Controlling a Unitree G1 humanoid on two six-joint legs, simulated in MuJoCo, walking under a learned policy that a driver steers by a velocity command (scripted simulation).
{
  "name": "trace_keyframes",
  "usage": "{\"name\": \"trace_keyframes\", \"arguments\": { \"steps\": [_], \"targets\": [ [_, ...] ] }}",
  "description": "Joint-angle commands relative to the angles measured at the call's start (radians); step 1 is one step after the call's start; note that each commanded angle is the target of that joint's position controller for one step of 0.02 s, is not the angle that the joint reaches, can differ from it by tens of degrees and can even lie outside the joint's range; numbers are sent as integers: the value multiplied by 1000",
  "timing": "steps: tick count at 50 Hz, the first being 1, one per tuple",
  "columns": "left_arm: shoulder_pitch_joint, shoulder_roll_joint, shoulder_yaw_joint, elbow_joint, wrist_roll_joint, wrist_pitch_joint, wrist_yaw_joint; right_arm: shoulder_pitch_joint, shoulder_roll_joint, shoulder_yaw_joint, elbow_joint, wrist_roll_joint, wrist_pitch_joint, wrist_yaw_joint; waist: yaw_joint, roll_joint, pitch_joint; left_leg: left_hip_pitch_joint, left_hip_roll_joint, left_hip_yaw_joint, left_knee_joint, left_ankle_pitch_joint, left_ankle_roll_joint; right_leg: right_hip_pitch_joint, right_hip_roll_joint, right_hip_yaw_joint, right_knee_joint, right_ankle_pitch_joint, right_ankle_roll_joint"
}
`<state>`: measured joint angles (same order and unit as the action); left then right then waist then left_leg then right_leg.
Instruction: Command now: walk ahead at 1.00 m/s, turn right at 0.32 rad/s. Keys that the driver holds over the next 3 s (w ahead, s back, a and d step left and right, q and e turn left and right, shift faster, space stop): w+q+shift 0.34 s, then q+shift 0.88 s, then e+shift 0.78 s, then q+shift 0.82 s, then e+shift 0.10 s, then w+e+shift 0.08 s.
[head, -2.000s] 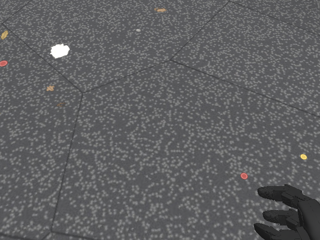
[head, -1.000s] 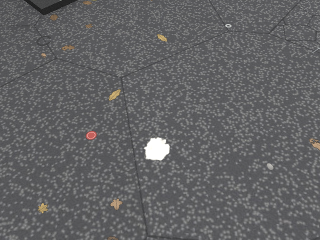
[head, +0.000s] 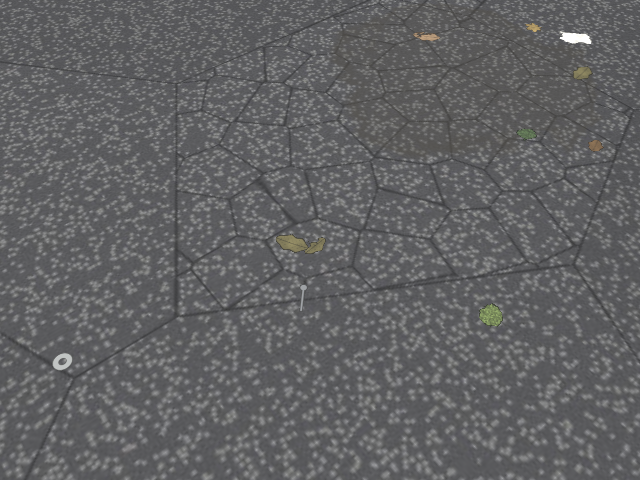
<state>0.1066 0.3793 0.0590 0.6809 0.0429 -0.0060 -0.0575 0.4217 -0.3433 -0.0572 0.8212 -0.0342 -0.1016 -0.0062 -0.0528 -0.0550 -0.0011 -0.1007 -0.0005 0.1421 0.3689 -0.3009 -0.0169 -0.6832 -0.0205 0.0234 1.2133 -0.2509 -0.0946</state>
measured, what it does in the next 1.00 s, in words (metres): walks ahead, turning left: right foot, then left foot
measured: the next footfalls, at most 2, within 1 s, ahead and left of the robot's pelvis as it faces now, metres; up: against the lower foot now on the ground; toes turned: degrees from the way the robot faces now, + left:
right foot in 0.18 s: +0.37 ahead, -0.10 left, +0.00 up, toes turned +0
left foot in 0.58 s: +0.72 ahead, +0.13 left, +0.00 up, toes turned +20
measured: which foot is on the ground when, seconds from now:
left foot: down 0.00-0.20, up 0.22-0.56, down 0.58-1.00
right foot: up 0.00-0.16, down 0.18-0.58, up 0.60-1.00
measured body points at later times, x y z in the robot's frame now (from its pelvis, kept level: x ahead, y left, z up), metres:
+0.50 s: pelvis +0.46 +0.01 -0.01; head +0.49 +0.02 +0.44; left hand +0.37 +0.29 -0.13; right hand +0.70 -0.20 -0.10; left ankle +0.62 +0.15 -0.68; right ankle +0.33 -0.10 -0.74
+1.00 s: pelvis +0.72 +0.06 +0.00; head +0.73 +0.10 +0.44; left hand +0.71 +0.41 -0.07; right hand +1.04 -0.06 -0.07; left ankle +0.69 +0.12 -0.74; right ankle +0.92 +0.03 -0.71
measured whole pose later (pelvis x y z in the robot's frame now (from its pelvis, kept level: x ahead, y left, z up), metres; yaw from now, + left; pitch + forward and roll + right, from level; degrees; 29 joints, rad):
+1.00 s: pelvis +0.72 +0.06 +0.00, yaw +44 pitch +2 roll -1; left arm 0.00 0.30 0.05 0.65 0.00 -0.05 0.02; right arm 0.19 -0.34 -0.10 0.58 0.03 0.06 -0.06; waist -0.04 -0.02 0.04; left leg -0.31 -0.25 -0.35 0.55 -0.22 0.08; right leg -0.54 0.07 0.23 0.66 -0.18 0.09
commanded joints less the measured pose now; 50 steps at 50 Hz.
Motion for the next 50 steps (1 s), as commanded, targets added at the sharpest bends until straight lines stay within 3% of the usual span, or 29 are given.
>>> {"name": "trace_keyframes", "arguments": {
  "steps": [1, 3, 5, 7, 8, 9, 10, 11, 12, 13, 14, 17, 19, 21, 23, 24, 26, 27, 28, 29, 30, 31, 32, 33, 34, 36, 39, 43, 50],
  "targets": [
    [-69, -41, -44, -125, 4, -17, -20, -57, -39, 10, -35, 6, -34, 16, 88, 125, 103, -81, 220, -170, -279, 265, 144, -58, -29, 80, -221, 122, 8],
    [-148, -39, -58, -142, 0, -31, -38, -29, -70, 5, -13, 24, -28, 19, 77, 90, 136, -173, 190, -115, -387, 356, 151, 140, -7, -64, -457, 235, 1],
    [-176, -36, -63, -133, -1, -40, -36, 22, -119, -3, 19, 29, -22, 26, 71, 83, 136, -116, 206, -118, -380, 606, 169, 262, 13, -108, -526, 260, -10],
    [-90, 11, -45, -104, 10, -48, -8, 44, -191, -16, 39, 25, -17, 21, 125, 125, 29, 23, 222, -101, -152, 1081, 155, 403, 73, -113, -556, 122, -25],
    [89, 43, -26, -51, 17, -53, 9, 40, -212, -20, 47, 24, -7, 13, 216, 146, -72, 6, 216, -101, 83, 1137, 141, 604, 95, -91, -592, 75, -32],
    [265, 94, -1, 4, 29, -58, 30, 25, -201, -15, 42, 29, -3, 10, 308, 150, -157, -152, 168, -95, 369, 934, 125, 856, 28, -27, -627, 65, -33],
    [380, 191, 24, 29, 48, -64, 54, 64, -61, 12, 11, 15, -1, 15, 274, -47, -297, -356, 66, -111, 759, 140, 131, 1066, -257, 278, -653, -220, -29],
    [365, 228, 36, 4, 44, -61, 61, 150, 7, 22, -34, 63, 3, 14, 195, -192, -470, -559, -17, -210, 1055, -170, 128, 1156, -472, 749, -843, -378, -88],
    [298, 150, 28, 12, 22, -58, 61, 17, -79, 1, -40, 50, 14, 8, 198, -31, -303, -650, 40, -230, 1073, -49, 135, 1013, -403, 647, -896, -340, -74],
    [229, 77, 10, 26, 13, -69, 59, -37, -58, 4, -48, 45, 16, 15, 159, -12, -132, -671, 74, -215, 1009, 28, 129, 861, -355, 477, -905, -203, -72],
    [193, 38, 5, 41, 12, -78, 55, -38, -30, 9, -33, 41, 23, 22, 118, 6, -53, -638, 103, -211, 965, 50, 118, 745, -312, 362, -938, -69, -61],
    [188, -28, -8, 82, -15, -104, 53, -25, 23, 7, -21, 18, 78, 43, 38, -25, 21, -576, 143, -205, 920, 49, 94, 583, -266, 143, -1020, 62, -36],
    [179, -52, -13, 104, -32, -121, 53, -107, 46, 5, -55, 10, 98, 48, 13, 0, 96, -635, 140, -167, 876, 84, 73, 563, -248, -22, -1031, 462, -19],
    [128, -64, -17, 107, -34, -130, 56, -191, 76, 18, -110, 7, 90, 55, -16, -47, 136, -593, 115, -107, 696, 198, 70, 495, -195, -180, -1021, 707, 1],
    [87, -45, -11, 101, -43, -134, 67, -230, 73, 25, -117, 10, 76, 75, -16, -19, 116, -410, 50, -23, 392, 406, 83, 450, -121, -292, -998, 659, 30],
    [31, 51, 15, 49, -58, -118, 97, -192, 25, 0, -113, 83, 52, 67, -16, -43, 53, -333, -1, -13, 358, 444, 65, 492, -107, -277, -927, 792, 44],
    [25, 137, 39, 29, -76, -97, 119, -87, -36, -26, -109, 73, 55, 72, -82, -75, -66, -152, -59, 4, 319, 427, 77, 561, -155, -251, -766, 1011, 62],
    [11, 148, 46, 19, -83, -83, 119, 15, -89, -52, -93, 65, 70, 71, -136, -73, -118, -28, -81, 3, 322, 407, 103, 556, -168, -236, -614, 1054, 69],
    [-6, 124, 41, 13, -87, -79, 109, 159, -153, -85, -59, 57, 88, 60, -206, -28, -172, 169, -81, -41, 294, 461, 139, 483, -152, -219, -377, 937, 92],
    [11, 25, 16, 27, -84, -84, 87, 164, -162, -87, -42, 63, 100, 39, -187, 153, -83, 249, -30, -134, 182, 563, 178, 325, -26, -201, -47, 107, 145],
    [121, -90, -16, -12, -28, -94, 63, 30, -212, -77, -97, 33, 88, 29, -21, 439, -43, 281, 67, -409, 252, 1174, 277, 85, 126, -120, 336, -473, 174],
    [317, -29, -23, -35, -43, -108, 55, -44, -250, -74, -194, -26, 55, 41, 50, 372, -367, 440, 309, -857, 107, 985, 489, -8, 145, 117, 480, -420, 173],
    [240, 86, -3, -43, -51, -111, 57, -134, -225, -83, -260, 6, 54, 55, 20, 160, -374, 369, 295, -917, -2, 630, 482, 9, 105, 159, 410, -337, 145],
    [140, 102, 8, -66, -52, -102, 68, -193, -181, -74, -271, 44, 51, 56, 44, 25, -223, 217, 240, -862, -42, 404, 435, -34, 75, 147, 307, -264, 137],
    [109, 93, 9, -63, -39, -87, 82, -227, -152, -64, -276, 65, 49, 51, 77, -52, -159, 89, 209, -826, -58, 363, 395, -4, 42, 151, 238, -222, 144],
    [79, 91, 16, -74, -30, -56, 94, -255, -144, -65, -284, 51, 56, 33, 101, -12, -95, -98, 137, -696, -53, 563, 353, 88, 22, 155, 105, -204, 164],
    [11, 8, 1, -95, -17, -51, 98, -228, -139, -69, -267, 59, 80, -8, 85, 11, -115, -159, 46, -562, 14, 795, 299, 119, 48, 122, -123, -133, 194],
    [-77, -16, -1, -107, -40, -39, 94, -241, -150, -79, -287, 75, 139, -54, 57, 94, -192, -110, -8, -571, 64, 643, 186, 137, 102, 130, -352, 60, 210],
    [-145, 22, 28, -107, -40, -67, 78, -257, -109, -74, -327, 58, 155, -50, 27, 218, -113, -78, -5, -752, 131, 385, 162, 229, 109, 194, -653, 77, 176]
  ]
}}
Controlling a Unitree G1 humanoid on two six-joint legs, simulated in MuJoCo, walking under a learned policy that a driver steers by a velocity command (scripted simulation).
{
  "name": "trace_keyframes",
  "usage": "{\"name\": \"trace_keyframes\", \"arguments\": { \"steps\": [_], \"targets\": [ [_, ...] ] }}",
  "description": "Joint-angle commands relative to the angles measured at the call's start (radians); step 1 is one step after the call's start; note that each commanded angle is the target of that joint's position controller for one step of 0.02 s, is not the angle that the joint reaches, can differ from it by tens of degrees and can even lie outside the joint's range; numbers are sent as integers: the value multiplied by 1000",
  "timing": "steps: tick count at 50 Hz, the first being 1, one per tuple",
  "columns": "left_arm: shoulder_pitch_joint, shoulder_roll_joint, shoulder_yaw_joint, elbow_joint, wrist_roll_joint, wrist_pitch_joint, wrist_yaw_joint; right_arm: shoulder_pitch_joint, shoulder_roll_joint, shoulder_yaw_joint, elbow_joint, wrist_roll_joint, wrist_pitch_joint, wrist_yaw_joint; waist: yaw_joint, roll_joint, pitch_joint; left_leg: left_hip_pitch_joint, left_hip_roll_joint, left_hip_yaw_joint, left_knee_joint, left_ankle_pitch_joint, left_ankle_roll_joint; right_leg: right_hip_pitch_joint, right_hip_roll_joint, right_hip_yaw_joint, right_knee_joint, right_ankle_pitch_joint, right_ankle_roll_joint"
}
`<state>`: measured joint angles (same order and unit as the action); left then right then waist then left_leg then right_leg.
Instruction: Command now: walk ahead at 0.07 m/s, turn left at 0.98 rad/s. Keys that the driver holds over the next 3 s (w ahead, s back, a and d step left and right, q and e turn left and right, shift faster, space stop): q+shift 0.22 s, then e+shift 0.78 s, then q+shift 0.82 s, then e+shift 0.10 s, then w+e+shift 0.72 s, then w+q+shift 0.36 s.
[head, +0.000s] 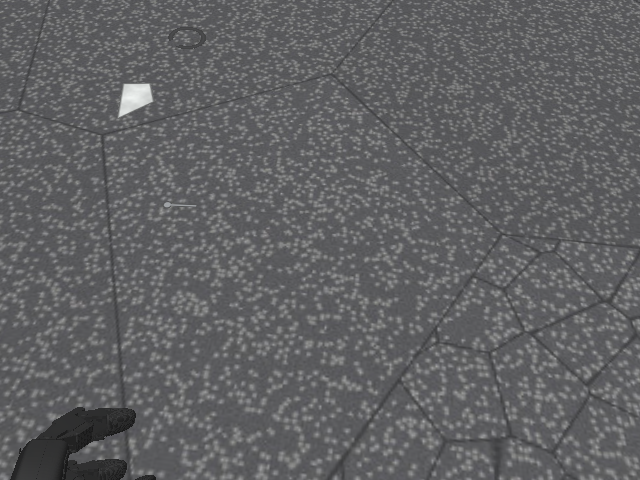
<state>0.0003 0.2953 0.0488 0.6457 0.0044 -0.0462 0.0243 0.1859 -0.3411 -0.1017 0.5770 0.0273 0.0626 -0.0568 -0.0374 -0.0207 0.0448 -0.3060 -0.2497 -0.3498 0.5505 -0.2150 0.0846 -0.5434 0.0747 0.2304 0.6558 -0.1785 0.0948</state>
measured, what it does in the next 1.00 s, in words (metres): steps on the spot: right foot, then left foot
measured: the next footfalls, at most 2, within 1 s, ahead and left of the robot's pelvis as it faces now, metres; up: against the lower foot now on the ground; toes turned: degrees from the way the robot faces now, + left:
right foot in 0.06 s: +0.17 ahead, -0.14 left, +0.00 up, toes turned +16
left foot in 0.44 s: +0.04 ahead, +0.09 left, +0.00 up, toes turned +12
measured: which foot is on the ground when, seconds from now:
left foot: down 0.00-0.06, up 0.08-0.42, down 0.44-0.82, up 0.84-1.00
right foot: up 0.00-0.04, down 0.06-0.46, up 0.48-0.80, down 0.82-1.00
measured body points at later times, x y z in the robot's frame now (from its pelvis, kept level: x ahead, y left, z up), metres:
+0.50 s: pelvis +0.04 -0.03 +0.00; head +0.06 -0.01 +0.45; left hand +0.07 +0.26 -0.12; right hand +0.26 -0.24 -0.09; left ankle +0.00 +0.08 -0.74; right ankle +0.12 -0.14 -0.72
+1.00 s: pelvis +0.05 -0.08 +0.00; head +0.09 -0.11 +0.45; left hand +0.25 +0.18 -0.07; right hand +0.17 -0.39 -0.10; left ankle +0.06 +0.08 -0.65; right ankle +0.05 -0.16 -0.73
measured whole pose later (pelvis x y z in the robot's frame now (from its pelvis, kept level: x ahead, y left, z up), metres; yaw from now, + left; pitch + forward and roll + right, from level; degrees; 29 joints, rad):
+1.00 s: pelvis +0.05 -0.08 +0.00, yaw -12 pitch +4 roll +2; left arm 0.20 0.32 0.09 0.59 -0.02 0.03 0.02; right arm 0.08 -0.31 -0.10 0.67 -0.01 0.00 -0.03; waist 0.01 0.02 0.05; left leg -0.56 0.00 -0.06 1.12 -0.41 -0.06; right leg -0.35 0.05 0.06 0.51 -0.22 -0.06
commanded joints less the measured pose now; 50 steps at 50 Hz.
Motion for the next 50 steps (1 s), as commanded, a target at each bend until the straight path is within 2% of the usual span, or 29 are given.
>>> {"name": "trace_keyframes", "arguments": {
  "steps": [1, 2, 3, 4, 5, 6, 7, 11, 13, 17, 19, 21, 22, 23, 24, 25, 27, 29, 32, 35, 38, 40, 41, 42, 43, 44, 46, 47, 50],
  "targets": [
    [-16, 113, 46, -60, -5, -32, -8, -39, -109, -29, -92, -2, -10, 4, 23, 191, -155, 111, 230, -273, -26, 253, 49, 155, 6, -21, -172, 36, -25],
    [22, 110, 51, -44, -9, -36, -11, -50, -97, -24, -98, 2, -9, 9, 43, 162, -154, 63, 190, -249, 36, 112, 24, 268, -22, -37, -291, 153, -47],
    [30, 126, 55, -44, -2, -30, -8, 24, -33, -4, -88, -2, -8, 17, 8, 27, -200, -52, 121, -158, 200, -283, -15, 451, -181, 62, -306, 259, -122],
    [41, 175, 61, -65, 26, -11, -2, 77, -26, 1, -100, -2, -9, 21, -26, -176, -207, -234, 10, 27, 383, -523, -69, 560, -388, 281, -284, 496, -274],
    [92, 161, 68, -55, 37, -5, -2, 94, -131, -24, -110, -7, -19, 35, -20, -253, -250, -305, 92, 83, 585, -477, -118, 541, -504, 445, -317, 388, -377],
    [56, 113, 58, -76, 27, 0, 4, 65, -191, -41, -84, -1, -17, 40, 0, -175, -194, -326, 149, 117, 663, -377, -147, 485, -441, 348, -320, 257, -362],
    [23, 84, 50, -85, 19, 12, 12, 55, -193, -46, -64, 3, -6, 39, 2, -110, -145, -336, 176, 140, 705, -294, -159, 428, -363, 220, -321, 123, -313],
    [22, 103, 46, -80, 22, 44, 38, 51, -103, -15, -73, 3, 5, 34, 17, -95, -86, -337, 245, 294, 741, -154, -176, 325, -269, -30, -370, 133, -283],
    [90, 109, 46, -53, 26, 49, 33, -2, -63, 5, -87, -7, -6, 28, 58, -90, -127, -300, 256, 300, 643, -184, -180, 368, -276, -32, -361, 195, -323],
    [82, 122, 46, -27, -1, 54, -3, 17, -2, 37, -50, -33, -26, 32, 55, -133, -166, -97, 252, 313, 319, -258, -152, 340, -277, -34, -355, 145, -335],
    [98, 99, 34, -8, -15, 53, -20, 46, 3, 36, -12, -36, -29, 37, 47, -161, -144, 14, 241, 329, 103, -181, -141, 299, -261, -9, -341, 54, -316],
    [146, 139, 44, 11, -40, 54, -26, 88, -26, 22, 15, -31, -29, 40, 19, -161, -114, 165, 198, 360, -146, -22, -94, 220, -235, 13, -304, 32, -269],
    [171, 133, 42, 14, -39, 47, -29, 108, -72, 11, 11, -34, -28, 35, 14, -129, -131, 278, 269, 297, -154, 12, -56, 134, -213, 19, -271, -17, -211],
    [169, 63, 25, -5, -19, 36, -39, 152, -140, -2, 3, -52, -20, 22, 13, 87, -177, 390, 493, 100, -163, 181, 23, 6, -122, -72, -52, -232, -134],
    [128, 72, 32, -47, -37, 24, -31, 101, -201, -27, 25, -76, -15, 25, 11, 344, -132, 199, 667, -16, -220, 214, 168, -91, -42, -241, 122, -404, -84],
    [114, 157, 61, -30, -33, 30, -20, 61, -133, -10, -9, -88, -33, 23, -15, 237, -99, 146, 649, 11, -247, 262, 204, -73, -75, -193, 355, -416, -50],
    [219, 135, 76, 25, -39, 70, 0, -79, -49, 16, -29, -68, -57, 13, 57, 198, -73, 128, 551, 173, -233, 292, 122, -104, -80, -182, 547, -323, -25],
    [240, 110, 74, 21, -30, 100, 8, -119, -20, 24, -27, -48, -64, 4, 67, 186, -46, 127, 527, 266, -229, 321, 100, -133, -103, -192, 594, -228, 5],
    [161, 60, 52, -42, -32, 104, -13, -72, -26, 14, -1, -46, -54, -7, 23, 160, -61, 212, 528, 333, -209, 285, 101, -138, -141, -234, 405, -139, 22],
    [132, 40, 37, -92, -28, 100, -49, -48, -85, -12, 15, -40, -47, -2, 0, 176, -98, 226, 574, 365, -178, 350, 110, -22, -155, -279, 225, -185, -7],
    [169, 82, 54, -105, -31, 108, -64, -55, -115, -30, 28, -15, -56, 18, 16, 186, -106, 216, 608, 389, -125, 393, 89, 76, -129, -330, 97, -183, -53],
    [231, 94, 71, -92, -31, 117, -57, -67, -99, -31, 43, 5, -64, 31, 61, 149, -110, 160, 587, 456, -7, 343, 19, 218, -89, -355, -76, -60, -103],
    [302, 145, 96, -74, -26, 115, -39, -7, -67, -27, 69, 0, -69, 41, 82, 34, -136, 71, 516, 523, 165, 249, -48, 376, -75, -287, -185, 118, -151],
    [360, 317, 140, -88, -22, 106, -16, -32, -5, -7, 12, -50, -75, 44, 78, -320, -147, -294, 365, 577, 529, -278, -165, 615, -335, 130, -207, 660, -301],
    [352, 321, 129, -117, 18, 75, -29, -151, -5, 2, -38, -60, -82, 37, 125, -315, -259, -456, 236, 351, 730, -514, -187, 627, -461, 396, -268, 621, -501],
    [335, 272, 113, -114, 19, 52, -38, -201, -47, -8, -35, -40, -83, 32, 145, -163, -251, -476, 260, 269, 778, -463, -162, 617, -437, 315, -297, 491, -479],
    [234, 208, 94, -114, -25, 45, -18, -182, -49, -10, -12, -36, -84, 16, 75, -50, -158, -475, 288, 241, 683, -291, -131, 525, -336, 192, -293, 325, -369],
    [169, 189, 85, -129, -35, 55, -6, -161, -67, -18, -5, -43, -81, 10, 42, -61, -142, -426, 290, 238, 620, -225, -131, 457, -301, 154, -298, 296, -339],
    [139, 191, 84, -148, -20, 73, 13, -115, -35, -10, 27, -40, -82, 23, 21, -67, -164, -331, 232, 254, 504, -123, -153, 392, -239, 124, -296, 289, -319]
  ]
}}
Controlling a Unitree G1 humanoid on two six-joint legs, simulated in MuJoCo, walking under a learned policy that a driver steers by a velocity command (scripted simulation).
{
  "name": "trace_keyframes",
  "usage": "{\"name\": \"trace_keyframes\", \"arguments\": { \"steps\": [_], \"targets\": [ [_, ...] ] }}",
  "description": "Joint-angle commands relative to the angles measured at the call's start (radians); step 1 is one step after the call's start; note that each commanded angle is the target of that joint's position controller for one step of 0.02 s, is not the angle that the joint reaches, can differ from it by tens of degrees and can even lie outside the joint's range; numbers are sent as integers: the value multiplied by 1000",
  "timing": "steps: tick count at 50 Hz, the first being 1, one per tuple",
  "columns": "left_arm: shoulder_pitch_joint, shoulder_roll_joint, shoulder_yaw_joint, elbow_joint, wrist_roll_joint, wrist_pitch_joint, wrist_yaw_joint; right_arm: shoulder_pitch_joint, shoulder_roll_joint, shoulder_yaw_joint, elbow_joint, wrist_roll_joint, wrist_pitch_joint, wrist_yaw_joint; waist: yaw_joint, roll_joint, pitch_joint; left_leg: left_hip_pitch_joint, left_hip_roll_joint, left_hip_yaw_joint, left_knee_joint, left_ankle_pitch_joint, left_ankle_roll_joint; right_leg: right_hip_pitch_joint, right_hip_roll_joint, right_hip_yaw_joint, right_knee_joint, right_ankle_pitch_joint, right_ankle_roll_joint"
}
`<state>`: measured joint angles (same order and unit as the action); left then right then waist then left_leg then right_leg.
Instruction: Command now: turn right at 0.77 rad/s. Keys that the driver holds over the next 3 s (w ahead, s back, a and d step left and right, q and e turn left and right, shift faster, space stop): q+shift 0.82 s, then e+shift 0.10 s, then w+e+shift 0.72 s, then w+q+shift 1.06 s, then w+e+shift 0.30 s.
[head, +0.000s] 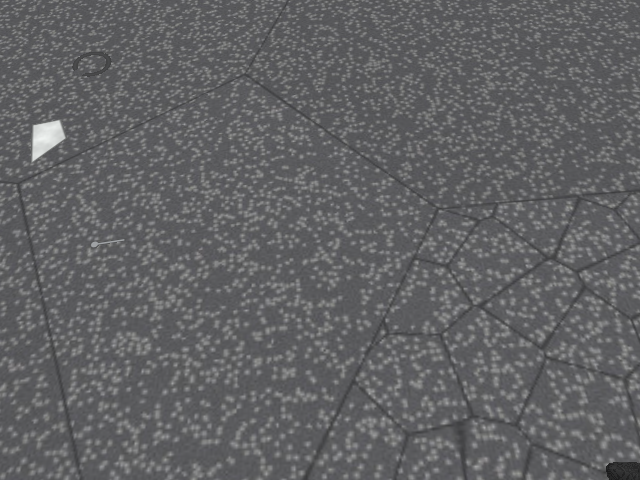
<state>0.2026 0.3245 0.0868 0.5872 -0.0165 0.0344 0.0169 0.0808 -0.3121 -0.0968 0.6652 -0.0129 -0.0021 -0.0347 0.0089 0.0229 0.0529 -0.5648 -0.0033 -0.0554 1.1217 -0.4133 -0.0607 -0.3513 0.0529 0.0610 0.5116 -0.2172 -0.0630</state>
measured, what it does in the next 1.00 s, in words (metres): steps on the spot, turning left: left foot, then right foot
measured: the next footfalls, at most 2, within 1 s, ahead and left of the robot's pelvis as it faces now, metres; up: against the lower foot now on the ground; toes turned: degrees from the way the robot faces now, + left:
left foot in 0.24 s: +0.09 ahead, +0.15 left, +0.00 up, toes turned -1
right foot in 0.56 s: +0.09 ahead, -0.10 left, +0.00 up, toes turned +20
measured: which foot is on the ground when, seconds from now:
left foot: up 0.00-0.22, down 0.24-0.56, up 0.58-1.00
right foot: down 0.00-0.30, up 0.32-0.54, down 0.56-1.00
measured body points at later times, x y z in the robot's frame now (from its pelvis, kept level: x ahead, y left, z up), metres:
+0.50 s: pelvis +0.02 +0.00 +0.00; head +0.07 +0.01 +0.45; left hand +0.18 +0.30 -0.09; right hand +0.19 -0.27 -0.10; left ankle +0.05 +0.15 -0.74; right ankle +0.03 -0.11 -0.71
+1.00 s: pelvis +0.04 +0.00 +0.00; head +0.07 +0.02 +0.45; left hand -0.04 +0.29 -0.11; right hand +0.34 -0.10 -0.08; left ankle -0.03 +0.12 -0.72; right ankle +0.05 -0.11 -0.74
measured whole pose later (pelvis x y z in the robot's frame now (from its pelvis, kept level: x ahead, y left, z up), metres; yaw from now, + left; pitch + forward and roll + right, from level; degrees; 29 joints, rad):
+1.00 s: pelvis +0.04 +0.00 +0.00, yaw +30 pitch +3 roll +0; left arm 0.25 0.29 0.07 0.73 -0.03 0.01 -0.01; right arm 0.08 -0.25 -0.05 0.60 0.02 0.04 0.00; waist 0.07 0.01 0.04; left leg -0.36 0.05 -0.01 0.65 -0.38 -0.06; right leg -0.18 -0.05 -0.17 0.42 -0.29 -0.04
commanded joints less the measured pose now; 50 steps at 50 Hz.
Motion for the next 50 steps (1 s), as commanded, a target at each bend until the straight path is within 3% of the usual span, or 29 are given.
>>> {"name": "trace_keyframes", "arguments": {
  "steps": [1, 4, 7, 9, 11, 13, 14, 15, 16, 17, 18, 19, 21, 22, 24, 27, 28, 29, 30, 31, 32, 34, 35, 38, 42, 46, 47, 48, 50],
  "targets": [
    [-70, 157, 42, -89, 4, -6, 25, 19, -60, -11, -40, 5, -14, 3, -28, -108, -187, -62, -11, -27, -110, 98, -18, 215, -226, 266, -141, 332, -158],
    [-70, 116, 19, -74, 18, -6, 25, 38, -39, 7, -13, 9, -1, 11, -1, -135, -209, 52, 25, -1, -212, 136, -33, 168, -222, 212, -122, 310, -150],
    [-83, 33, -23, -41, 46, -15, 5, 45, -25, 21, -8, 15, 3, 22, 12, -157, -181, 197, 68, 12, -327, 143, -17, 79, -226, 186, -142, 197, -151],
    [-90, 49, -26, -18, 54, -24, -9, 35, -46, 19, -20, 23, 0, 29, 18, -168, -121, 248, 58, 37, -403, 131, 7, 43, -234, 185, -152, 96, -151],
    [-99, 100, -11, -7, 40, -24, -6, 36, -89, 8, -38, 28, -6, 31, 4, -160, -69, 250, 29, 70, -524, 168, 38, 65, -229, 180, -117, 90, -136],
    [-50, 118, 1, 6, 30, -25, 7, 39, -147, -4, -61, 20, -12, 30, 19, -78, -60, 242, 67, -18, -595, 452, 82, 117, -186, 148, -30, 65, -77],
    [-15, 106, 3, -7, 44, -29, 14, 40, -197, -18, -65, 24, -14, 29, 66, 43, -74, 248, 113, -124, -594, 602, 130, 100, -97, 69, 45, 7, -32],
    [-60, 81, 1, -21, 51, -29, 20, 73, -194, -26, -56, 36, -15, 29, 43, 140, -90, 232, 166, -247, -665, 542, 201, 80, -13, -44, 148, -32, 26],
    [-130, 65, 1, -42, 43, -27, 24, 114, -184, -27, -54, 29, -14, 27, 4, 204, -83, 273, 226, -395, -731, 520, 273, 2, 40, -65, 243, -108, 57],
    [-166, 41, 0, -57, 32, -26, 25, 156, -174, -26, -49, 17, -16, 22, -27, 244, -97, 358, 274, -498, -769, 546, 329, -104, 73, -36, 336, -286, 65],
    [-188, 36, 2, -69, 26, -25, 21, 200, -173, -28, -47, 8, -24, 19, -59, 237, -120, 437, 305, -553, -786, 584, 361, -194, 71, 21, 490, -445, 72],
    [-168, 33, 5, -65, 19, -26, 16, 190, -183, -34, -49, 11, -31, 13, -42, 175, -147, 480, 296, -530, -760, 607, 349, -231, 48, 63, 570, -442, 76],
    [-160, 9, 0, -54, 15, -32, 8, 111, -168, -41, -66, 43, -14, -3, -8, 109, -164, 488, 213, -424, -729, 573, 262, -219, 13, 66, 413, -340, 91],
    [-170, -6, -3, -50, 12, -38, 3, 93, -160, -43, -73, 51, 7, -10, -13, 111, -170, 477, 179, -404, -724, 552, 239, -182, 24, 44, 322, -296, 105],
    [-140, -24, -6, -31, 2, -47, -14, 73, -165, -51, -91, 47, 42, -16, -12, 144, -196, 420, 138, -396, -718, 531, 222, -57, 54, 16, 181, -214, 116],
    [-3, 14, 17, 25, -1, -49, -24, 30, -156, -50, -115, 64, 54, -10, 42, 151, -206, 290, 87, -409, -690, 345, 173, 180, 49, -13, -140, -5, 97],
    [36, 73, 37, 36, 6, -44, -15, 65, -113, -40, -113, 59, 53, -9, 31, 61, -206, 137, 23, -353, -584, 104, 117, 328, -91, 98, -195, 17, 50],
    [-15, 172, 51, 8, 37, -30, -6, 134, -41, -23, -118, 47, 48, -5, -27, -257, -177, -101, -137, -161, -314, -191, 57, 375, -362, 423, -249, 33, -85],
    [-45, 156, 45, -11, 79, -42, -11, 134, -130, -46, -128, 30, 28, -3, -32, -268, -131, -136, -41, -157, -121, -198, 23, 239, -490, 535, -284, 69, -180],
    [-116, 97, 28, -31, 74, -52, -3, 131, -191, -65, -105, 33, 28, 1, -54, -170, -82, -113, 0, -134, -21, -117, 10, 188, -434, 415, -275, 72, -174],
    [-166, 61, 18, -36, 57, -57, 5, 149, -194, -69, -76, 34, 36, 0, -66, -114, -53, -109, 14, -112, 18, -36, -3, 168, -346, 282, -259, 53, -129],
    [-176, 49, 11, -35, 34, -57, 27, 164, -146, -58, -61, 34, 49, 3, -54, -120, -45, -140, 33, -74, 116, 71, -29, 195, -280, 128, -234, 173, -101],
    [-147, 48, 8, -29, 37, -55, 35, 141, -132, -51, -75, 38, 49, 7, -35, -123, -48, -147, 43, -42, 131, 99, -40, 204, -268, 73, -233, 241, -110],
    [-48, 69, 14, 0, 45, -41, 44, 51, -92, -27, -125, 45, 47, 18, 27, -131, -63, -203, 78, 5, 34, 123, -71, 320, -295, 15, -229, 336, -151],
    [-4, 119, 32, 22, 38, -29, 32, 1, -61, -6, -161, 32, 46, 34, 57, -118, -92, -144, 103, 24, -105, 84, -72, 374, -347, -23, -219, 429, -186],
    [-34, 133, 29, 42, 13, -31, -8, 7, -27, 14, -153, 15, 46, 24, 24, -120, -122, 70, 46, 41, -317, -4, -32, 314, -341, -39, -188, 532, -205],
    [-13, 109, 19, 60, 4, -40, -19, 19, -10, 23, -136, 16, 45, 23, 24, -123, -152, 149, 40, 51, -407, 4, -18, 299, -329, -30, -215, 356, -197],
    [23, 133, 23, 82, -14, -46, -29, 21, -19, 23, -128, 24, 39, 26, 32, -150, -134, 192, 15, 90, -462, 0, -4, 276, -328, 8, -245, 160, -199],
    [23, 154, 23, 97, -41, -48, -35, 56, -56, 10, -104, 46, 18, 41, -7, -155, -66, 325, -3, 118, -672, 81, 56, 165, -323, 69, -252, -200, -178]
  ]
}}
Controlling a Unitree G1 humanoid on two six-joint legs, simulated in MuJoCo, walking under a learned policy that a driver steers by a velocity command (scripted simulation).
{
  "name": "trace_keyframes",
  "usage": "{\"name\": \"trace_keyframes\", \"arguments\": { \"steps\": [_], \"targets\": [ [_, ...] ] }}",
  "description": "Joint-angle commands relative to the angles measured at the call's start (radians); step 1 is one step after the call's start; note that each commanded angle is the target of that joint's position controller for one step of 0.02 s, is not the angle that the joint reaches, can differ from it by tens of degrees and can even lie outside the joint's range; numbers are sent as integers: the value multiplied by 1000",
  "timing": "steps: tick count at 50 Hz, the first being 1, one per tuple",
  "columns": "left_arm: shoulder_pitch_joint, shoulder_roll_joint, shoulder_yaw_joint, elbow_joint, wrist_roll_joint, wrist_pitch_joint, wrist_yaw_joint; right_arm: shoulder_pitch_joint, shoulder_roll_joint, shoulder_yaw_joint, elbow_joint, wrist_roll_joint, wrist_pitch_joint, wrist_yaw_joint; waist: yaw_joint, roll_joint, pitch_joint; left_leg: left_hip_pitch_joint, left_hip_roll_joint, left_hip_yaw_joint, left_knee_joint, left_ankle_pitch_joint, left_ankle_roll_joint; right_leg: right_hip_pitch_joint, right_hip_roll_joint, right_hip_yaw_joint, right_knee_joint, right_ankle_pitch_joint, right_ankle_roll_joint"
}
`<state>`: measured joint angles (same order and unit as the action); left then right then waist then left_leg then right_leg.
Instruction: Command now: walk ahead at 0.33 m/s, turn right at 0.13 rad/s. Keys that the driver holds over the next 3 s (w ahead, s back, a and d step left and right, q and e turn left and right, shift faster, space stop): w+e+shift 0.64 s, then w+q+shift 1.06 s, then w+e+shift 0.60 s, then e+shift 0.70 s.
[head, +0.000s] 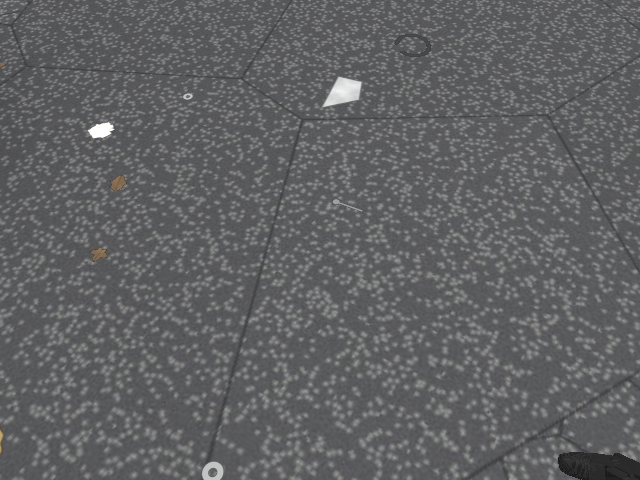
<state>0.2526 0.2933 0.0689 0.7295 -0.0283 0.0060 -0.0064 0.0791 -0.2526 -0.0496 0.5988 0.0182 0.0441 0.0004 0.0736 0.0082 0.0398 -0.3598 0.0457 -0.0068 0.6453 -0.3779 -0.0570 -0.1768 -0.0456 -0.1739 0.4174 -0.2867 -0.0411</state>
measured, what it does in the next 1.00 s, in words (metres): walks ahead, turning right: left foot, then right foot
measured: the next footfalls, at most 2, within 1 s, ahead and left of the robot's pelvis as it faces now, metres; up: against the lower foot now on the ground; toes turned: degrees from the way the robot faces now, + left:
left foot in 0.04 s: +0.03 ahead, +0.14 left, +0.00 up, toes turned +0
right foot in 0.50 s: +0.39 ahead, -0.15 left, +0.00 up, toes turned -28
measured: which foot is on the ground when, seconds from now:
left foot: up 0.00-0.02, down 0.04-0.52, up 0.54-0.96, down 0.98-1.00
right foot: down 0.00-0.04, up 0.06-0.48, down 0.50-0.96, up 0.98-1.00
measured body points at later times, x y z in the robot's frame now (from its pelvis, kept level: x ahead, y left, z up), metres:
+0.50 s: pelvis +0.24 -0.05 -0.05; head +0.28 -0.06 +0.40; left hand +0.52 +0.11 -0.13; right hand +0.10 -0.28 -0.18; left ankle +0.00 +0.14 -0.72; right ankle +0.35 -0.13 -0.74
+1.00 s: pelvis +0.65 -0.26 -0.04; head +0.68 -0.28 +0.41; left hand +0.78 +0.00 -0.16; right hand +0.67 -0.56 -0.14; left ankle +0.80 -0.30 -0.75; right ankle +0.38 -0.15 -0.68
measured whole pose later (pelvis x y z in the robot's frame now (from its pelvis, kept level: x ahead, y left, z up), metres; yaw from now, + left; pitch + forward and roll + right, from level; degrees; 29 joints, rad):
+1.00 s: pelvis +0.65 -0.26 -0.04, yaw -28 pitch +1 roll +0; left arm 0.44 0.31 0.04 0.91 0.06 -0.07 0.03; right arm 0.15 -0.27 0.00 0.75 -0.01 -0.06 0.04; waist 0.00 0.00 0.04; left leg -0.52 -0.09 0.13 0.56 -0.07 0.17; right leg 0.19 0.13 -0.08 0.64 -0.36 -0.07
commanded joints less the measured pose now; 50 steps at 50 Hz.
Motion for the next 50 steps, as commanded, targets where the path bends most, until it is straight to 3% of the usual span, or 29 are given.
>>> {"name": "trace_keyframes", "arguments": {
  "steps": [1, 2, 3, 4, 5, 7, 8, 9, 11, 13, 18, 20, 22, 23, 24, 25, 26, 27, 28, 30, 33, 35, 38, 41, 43, 46, 48, 49, 50],
  "targets": [
    [-26, 161, 30, -37, -28, -25, -14, 122, -136, -48, -3, 19, -39, 6, -107, -114, -45, 283, -49, 67, -285, 94, 88, -120, -202, 310, -125, -185, -171],
    [-63, 104, 9, -42, -15, -38, -18, 263, -168, -62, 38, 14, -50, -2, -177, -78, -87, 536, 38, -34, -283, 91, 124, -314, -152, 276, 1, -191, -114],
    [-118, -2, -23, -89, 3, -60, -28, 426, -255, -84, 66, -16, -61, -13, -245, 140, -189, 801, 283, -341, -309, -54, 210, -599, -9, 130, 390, -275, -22],
    [-138, 63, -2, -124, -28, -75, -21, 413, -284, -99, 63, -31, -83, -12, -247, 161, -130, 674, 419, -552, -418, -345, 330, -779, 1, 203, 629, -321, -4],
    [-140, 124, 17, -123, -41, -76, -17, 333, -202, -73, 44, -22, -112, -9, -220, 135, -46, 606, 380, -517, -456, -402, 308, -823, -35, 276, 738, -218, -10],
    [-76, 127, 28, -90, -23, -67, -14, 223, -118, -45, 47, -9, -143, -2, -141, 166, 26, 517, 293, -310, -491, -215, 222, -831, -63, 292, 789, -43, 3],
    [-78, 110, 25, -61, 97, -27, -41, 234, -116, -26, 71, -86, -124, -7, -118, 64, 47, 394, 252, -180, -530, -107, 162, -711, -41, 244, 785, 18, 12],
    [-55, 89, 25, -54, 100, -8, -60, 228, -116, -29, 77, -81, -123, -8, -101, 87, 64, 351, 213, -87, -538, -2, 139, -683, -35, 213, 823, 69, 22],
    [-65, 74, 22, -56, 69, 7, -79, 237, -106, -25, 93, -60, -133, -1, -92, 106, 78, 303, 194, 24, -551, 92, 123, -682, -46, 209, 852, 149, 30],
    [-116, 70, 19, -71, 51, 11, -84, 264, -94, -22, 119, -59, -142, 1, -94, 103, 106, 301, 194, 83, -565, 136, 125, -713, -46, 206, 818, 200, 29],
    [-267, 42, -9, -125, 62, 8, -104, 338, -114, -23, 190, -62, -150, -16, -115, 73, 169, 396, 201, 229, -595, 329, 120, -704, -54, 82, 552, 229, -43],
    [-299, 21, -25, -148, 56, 9, -103, 350, -136, -22, 212, -60, -144, -22, -104, 69, 160, 441, 199, 300, -536, 680, 107, -606, -18, 6, 431, 172, -98],
    [-240, 36, -23, -141, 45, 11, -84, 359, -189, -28, 224, -60, -130, -31, -53, 106, 65, 520, 219, 323, -368, 1303, 100, -440, 76, -66, 389, 92, -154],
    [-129, 65, -11, -117, 41, 9, -75, 343, -228, -37, 221, -66, -113, -36, 13, 133, -13, 543, 243, 320, -204, 1479, 106, -325, 114, -62, 387, 17, -179],
    [37, 113, 11, -76, 36, 5, -64, 311, -265, -49, 208, -69, -96, -35, 95, 149, -107, 495, 263, 303, 14, 1535, 124, -137, 153, -48, 386, -71, -202],
    [239, 170, 43, -10, 44, -6, -48, 283, -274, -50, 191, -61, -93, -26, 181, 103, -202, 324, 249, 278, 309, 1347, 122, 166, 180, 28, 283, -70, -228],
    [232, 252, 76, 18, 52, 1, -23, 312, -168, -25, 170, -59, -101, -6, 113, -91, -202, -43, 103, 264, 656, 483, 84, 418, 48, 295, 184, -266, -271],
    [162, 338, 92, -13, 56, 11, -28, 258, -99, -4, 70, -48, -128, 5, 37, -240, -249, -387, -86, 119, 962, -86, 38, 537, -169, 881, -38, -428, -401],
    [182, 308, 89, -22, 47, 12, -28, 107, -157, -9, 19, -57, -152, 5, 87, -51, -231, -478, -37, -64, 962, 20, 51, 509, -184, 955, -135, -365, -377],
    [157, 241, 71, 13, 49, -9, -9, 129, -138, 8, 25, -55, -172, 4, -15, 64, -48, -423, 51, -67, 792, 83, 62, 242, -155, 803, -189, -183, -316],
    [62, 146, 30, -3, 37, -51, 4, 209, -117, 19, 55, -95, -116, 12, -120, 43, 8, -292, 110, -62, 644, 64, 23, -13, -43, 597, -211, -47, -294],
    [83, 121, 16, 14, 33, -83, -2, 153, -93, 32, 46, -93, -94, 25, -113, 33, 53, -283, 129, -4, 501, 135, 15, -110, -2, 489, -276, 11, -266],
    [174, 115, 10, 48, 28, -114, -16, -24, -79, 45, 2, -61, -96, 40, -30, 3, 116, -318, 110, 73, 244, 390, 52, -60, 37, 348, -324, 373, -169],
    [236, 122, -1, 87, 24, -134, -12, -113, -57, 55, -9, -37, -106, 54, 17, -18, 89, -249, 46, 146, 22, 563, 116, 69, 13, 253, -381, 681, -91],
    [240, 141, -6, 109, 36, -139, 0, -103, -76, 49, 10, -28, -112, 55, 0, -46, 56, -208, -20, 161, -53, 583, 156, 205, -17, 184, -373, 928, -50],
    [184, 205, 8, 105, 69, -123, 38, 39, -154, 23, 74, -23, -107, 52, -111, -132, -65, -60, -147, 167, -55, 467, 186, 376, -85, 113, -179, 1429, 6],
    [84, 222, 18, 80, 101, -91, 57, 405, -227, -12, 197, -20, -92, 37, -290, -145, -195, 233, -186, 155, -32, 365, 218, 331, -106, 81, 270, 1578, 25],
    [-26, 239, 26, 59, 95, -80, 61, 641, -256, -38, 262, -22, -87, 24, -440, -88, -215, 423, -128, 70, -128, 313, 288, 163, -38, 44, 738, 1385, 29],
    [-58, 42, -27, 23, 109, -106, 37, 644, -255, -36, 306, -27, -75, 15, -323, 169, -150, 616, -5, -117, 49, 297, 322, -289, 122, 105, 1141, 32, 13]
  ]
}}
